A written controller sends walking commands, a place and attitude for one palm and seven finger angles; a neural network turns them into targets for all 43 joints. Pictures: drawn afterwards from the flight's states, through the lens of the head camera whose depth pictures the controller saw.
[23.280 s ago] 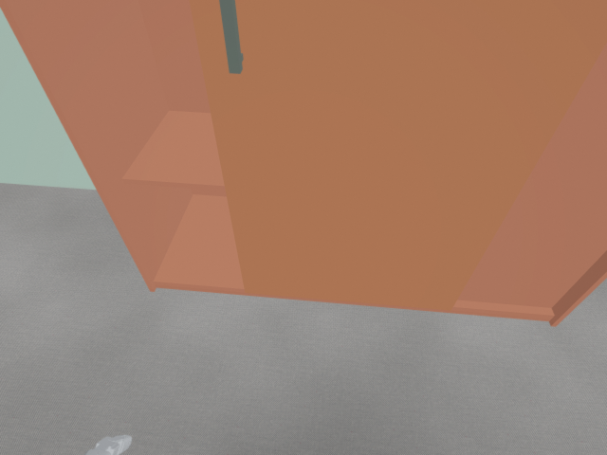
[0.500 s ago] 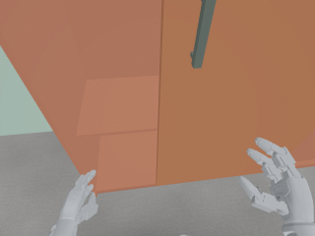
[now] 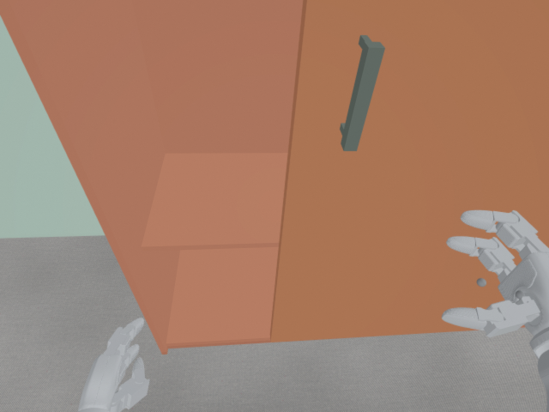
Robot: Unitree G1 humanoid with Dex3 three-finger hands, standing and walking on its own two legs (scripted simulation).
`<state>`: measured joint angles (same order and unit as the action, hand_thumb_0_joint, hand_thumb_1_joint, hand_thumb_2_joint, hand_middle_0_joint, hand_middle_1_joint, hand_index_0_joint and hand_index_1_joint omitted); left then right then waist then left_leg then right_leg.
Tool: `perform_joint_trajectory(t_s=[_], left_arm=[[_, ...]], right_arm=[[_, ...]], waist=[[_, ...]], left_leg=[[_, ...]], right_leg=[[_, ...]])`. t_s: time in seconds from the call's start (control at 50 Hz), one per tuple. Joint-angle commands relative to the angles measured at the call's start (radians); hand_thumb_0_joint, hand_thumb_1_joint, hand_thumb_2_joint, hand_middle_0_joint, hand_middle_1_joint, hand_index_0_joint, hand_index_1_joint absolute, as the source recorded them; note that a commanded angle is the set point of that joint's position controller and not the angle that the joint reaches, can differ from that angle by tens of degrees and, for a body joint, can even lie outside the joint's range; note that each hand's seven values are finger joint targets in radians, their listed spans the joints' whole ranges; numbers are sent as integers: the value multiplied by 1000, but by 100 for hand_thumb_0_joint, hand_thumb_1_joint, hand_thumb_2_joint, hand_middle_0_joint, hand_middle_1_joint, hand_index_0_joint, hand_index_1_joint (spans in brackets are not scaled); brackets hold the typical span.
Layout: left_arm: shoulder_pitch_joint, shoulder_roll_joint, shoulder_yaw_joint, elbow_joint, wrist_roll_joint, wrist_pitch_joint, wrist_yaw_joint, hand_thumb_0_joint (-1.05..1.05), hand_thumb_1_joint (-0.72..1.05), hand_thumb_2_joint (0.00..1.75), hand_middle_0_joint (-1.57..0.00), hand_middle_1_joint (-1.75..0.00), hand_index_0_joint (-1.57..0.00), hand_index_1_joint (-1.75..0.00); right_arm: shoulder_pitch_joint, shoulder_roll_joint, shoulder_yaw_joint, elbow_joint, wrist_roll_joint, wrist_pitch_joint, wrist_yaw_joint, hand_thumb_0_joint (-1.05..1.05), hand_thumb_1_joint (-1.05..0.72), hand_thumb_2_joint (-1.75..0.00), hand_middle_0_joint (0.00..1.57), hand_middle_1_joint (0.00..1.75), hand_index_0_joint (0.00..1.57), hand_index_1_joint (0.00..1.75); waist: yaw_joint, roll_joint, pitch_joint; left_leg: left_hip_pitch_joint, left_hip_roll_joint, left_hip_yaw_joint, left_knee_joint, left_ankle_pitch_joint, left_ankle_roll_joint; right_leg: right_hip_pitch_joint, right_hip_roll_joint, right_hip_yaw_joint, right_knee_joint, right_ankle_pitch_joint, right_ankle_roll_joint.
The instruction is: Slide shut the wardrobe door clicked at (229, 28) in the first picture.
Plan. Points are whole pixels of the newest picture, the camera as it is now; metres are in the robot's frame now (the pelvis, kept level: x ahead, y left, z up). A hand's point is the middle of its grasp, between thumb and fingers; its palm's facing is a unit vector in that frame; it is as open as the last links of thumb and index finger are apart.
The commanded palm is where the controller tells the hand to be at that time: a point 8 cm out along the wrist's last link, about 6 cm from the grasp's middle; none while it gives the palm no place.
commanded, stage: raise the hand with hooked fingers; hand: right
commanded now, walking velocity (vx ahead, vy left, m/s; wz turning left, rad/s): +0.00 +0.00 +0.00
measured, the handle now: (356, 95) +0.50 -0.11 +0.25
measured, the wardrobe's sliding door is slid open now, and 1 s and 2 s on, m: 0.37 0.37 0.37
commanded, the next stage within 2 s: move the hooked fingers beside the handle in 0.98 s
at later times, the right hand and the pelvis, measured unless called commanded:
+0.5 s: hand out of the picture +0.26 -0.27 +0.29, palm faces +0.06 +0.98 -0.20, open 13.9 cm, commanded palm +0.24 -0.31 +0.27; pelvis +0.01 +0.01 +0.01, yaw -1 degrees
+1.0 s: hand out of the picture +0.29 -0.29 +0.26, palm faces +0.10 +0.98 -0.17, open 14.0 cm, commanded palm +0.24 -0.31 +0.27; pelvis +0.00 +0.01 +0.01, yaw -1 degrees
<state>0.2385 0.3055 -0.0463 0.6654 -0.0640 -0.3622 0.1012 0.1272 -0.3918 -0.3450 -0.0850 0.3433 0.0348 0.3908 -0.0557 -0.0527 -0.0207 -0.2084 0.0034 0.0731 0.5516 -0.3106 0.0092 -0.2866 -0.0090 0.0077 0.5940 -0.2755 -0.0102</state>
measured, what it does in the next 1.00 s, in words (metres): stands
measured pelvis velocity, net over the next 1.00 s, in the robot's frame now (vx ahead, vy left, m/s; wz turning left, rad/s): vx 0.00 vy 0.01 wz -0.01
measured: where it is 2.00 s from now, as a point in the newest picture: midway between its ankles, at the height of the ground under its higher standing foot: outside the picture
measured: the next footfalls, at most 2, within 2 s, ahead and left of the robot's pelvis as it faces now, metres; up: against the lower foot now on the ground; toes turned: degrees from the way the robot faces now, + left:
none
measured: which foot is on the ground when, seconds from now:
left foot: down 0.00-1.00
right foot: down 0.00-1.00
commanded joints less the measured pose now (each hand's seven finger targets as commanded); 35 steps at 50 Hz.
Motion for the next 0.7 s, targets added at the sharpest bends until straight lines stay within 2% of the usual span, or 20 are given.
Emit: perform_joint_trajectory(t_s=[0.0, 0.06, 0.1, 0.12, 0.16, 0.2, 0.26, 0.28, 0.32, 0.34, 0.36, 0.38, 0.4, 0.46, 0.5, 0.56, 0.6, 0.62, 0.64, 0.68], left_arm=[[-140, 77, 15, -170, 2, -70, 2, 0, 90, 90, -20, -30, -20, -30], [-157, 73, 5, -154, -4, -59, -2, 0, 90, 90, -20, -30, -20, -30], [-156, 79, 2, -142, -11, -40, -4, 0, 90, 90, -20, -30, -20, -30], [-162, 82, 0, -137, -17, -28, -4, 0, 90, 90, -20, -30, -20, -30], [-172, 87, 0, -149, -20, -9, -3, 0, 90, 90, -20, -30, -20, -30], [-187, 86, -1, -161, -24, 7, -6, 0, 90, 90, -20, -30, -20, -30], [-215, 82, -8, -195, -26, 17, -7, 0, 90, 90, -20, -30, -20, -30], [-223, 80, -10, -205, -25, 17, -7, 0, 90, 90, -20, -30, -20, -30], [-233, 74, -18, -206, -22, 21, -8, 0, 90, 90, -20, -30, -20, -30], [-234, 70, -22, -201, -18, 24, -9, 0, 90, 90, -20, -30, -20, -30], [-233, 69, -23, -195, -19, 26, -10, 0, 90, 90, -20, -30, -20, -30], [-228, 72, -22, -184, -17, 31, -11, 0, 90, 90, -20, -30, -20, -30], [-225, 77, -20, -168, -17, 40, -15, 0, 90, 90, -20, -30, -20, -30], [-214, 97, -17, -138, -29, 57, -17, 0, 90, 90, -20, -30, -20, -30], [-205, 103, -7, -142, -38, 68, -21, 0, 90, 90, -20, -30, -20, -30], [-222, 114, 2, -182, -49, 79, -27, 0, 90, 90, -20, -30, -20, -30], [-236, 105, 0, -210, -52, 83, -33, 0, 90, 90, -20, -30, -20, -30], [-247, 110, 4, -223, -50, 80, -34, 0, 90, 90, -20, -30, -20, -30], [-253, 108, 0, -234, -44, 79, -32, 0, 90, 90, -20, -30, -20, -30], [-258, 95, -5, -245, -33, 72, -29, 0, 90, 90, -20, -30, -20, -30]], right_arm=[[-330, -323, -210, -312, 38, -85, -6, 0, 43, -33, 29, 115, 29, 115], [-374, -303, -210, -203, 60, -54, 14, 0, 50, -30, 30, 120, 30, 120], [-377, -301, -208, -70, 58, 6, 39, 0, 50, -30, 30, 120, 30, 120], [-419, -291, -179, -37, 48, 35, 50, 0, 50, -30, 30, 120, 30, 120], [-466, -295, -157, -11, 26, 79, 63, 0, 50, -30, 30, 120, 30, 120], [-495, -313, -156, -2, 14, 111, 74, 0, 50, -30, 30, 120, 30, 120], [-622, -403, -200, -141, 18, 133, 94, 0, 50, -30, 30, 120, 30, 120], [-651, -450, -240, -188, 26, 135, 101, 0, 50, -30, 30, 120, 30, 120], [-692, -513, -305, -247, 44, 125, 104, 0, 50, -30, 30, 120, 30, 120], [-692, -531, -328, -230, 45, 123, 105, 0, 50, -30, 30, 120, 30, 120], [-695, -533, -341, -206, 52, 120, 107, 0, 50, -30, 30, 120, 30, 120], [-689, -544, -357, -147, 54, 129, 109, 0, 50, -30, 30, 120, 30, 120], [-668, -558, -377, -65, 55, 146, 110, 0, 50, -30, 30, 120, 30, 120], [-736, -504, -282, 126, 18, 199, 120, 0, 50, -30, 30, 120, 30, 120], [-671, -413, -195, 246, -1, 231, 135, 0, 50, -30, 30, 120, 30, 120], [-670, -384, -134, 173, -6, 258, 162, 0, 50, -30, 30, 120, 30, 120], [-665, -401, -148, 54, 11, 252, 172, 0, 50, -30, 30, 120, 30, 120], [-696, -474, -218, -55, 25, 238, 174, 0, 50, -30, 30, 120, 30, 120], [-717, -531, -275, -126, 38, 225, 178, 0, 50, -30, 30, 120, 30, 120], [-743, -622, -389, -248, 62, 180, 162, 0, 50, -30, 30, 120, 30, 120]], waist=[[-15, -88, -215], [-9, -65, -126], [-13, -35, -53], [0, -25, -7], [5, 4, 3], [1, 6, -30], [-6, -42, -208], [-15, -65, -271], [-20, -84, -314], [-25, -93, -307], [-21, -59, -282], [-23, -54, -253], [-28, -22, -201], [1, 3, -14], [7, 26, 32], [6, 14, -100], [0, 25, -204], [-13, -11, -288], [-23, -9, -351], [-41, -34, -409]], left_leg=[[28, -23, -7, -114, 181, 11], [11, -28, -3, -133, 205, 12], [-9, -29, -10, -157, 192, 11], [-30, -25, -7, -165, 170, 8], [-45, -22, -8, -170, 140, 5], [-35, -18, -20, -177, 145, 4], [39, -13, -23, -162, 203, 7], [72, -13, -27, -157, 239, 9], [106, -13, -30, -163, 276, 9], [110, -16, -26, -163, 295, 13], [106, -18, -21, -168, 309, 10], [95, -18, -22, -174, 312, 10], [85, -14, -31, -193, 297, 7], [-28, -12, -17, -212, 195, 4], [-63, -1, -37, -213, 170, 4], [-32, 8, -40, -176, 200, 0], [16, 9, -44, -162, 234, -2], [57, 10, -52, -156, 264, -2], [97, 5, -50, -146, 308, -1], [146, -3, -42, -140, 370, 0]], right_leg=[[185, 13, 44, -129, 170, -24], [172, 12, 46, -155, 159, -19], [140, 13, 41, -168, 133, -18], [119, 10, 39, -181, 109, -18], [112, 11, 42, -184, 88, -22], [128, 16, 34, -172, 100, -25], [217, 25, 40, -165, 158, -28], [247, 30, 41, -160, 190, -29], [270, 35, 40, -155, 225, -30], [275, 35, 40, -157, 241, -30], [267, 34, 40, -160, 247, -31], [255, 34, 39, -165, 244, -32], [220, 31, 36, -162, 228, -32], [149, 22, 39, -193, 151, -28], [123, 19, 30, -175, 134, -24], [166, 27, 27, -154, 149, -26], [207, 27, 27, -139, 183, -27], [242, 35, 27, -134, 206, -30], [273, 40, 30, -131, 243, -34], [305, 46, 30, -132, 298, -39]])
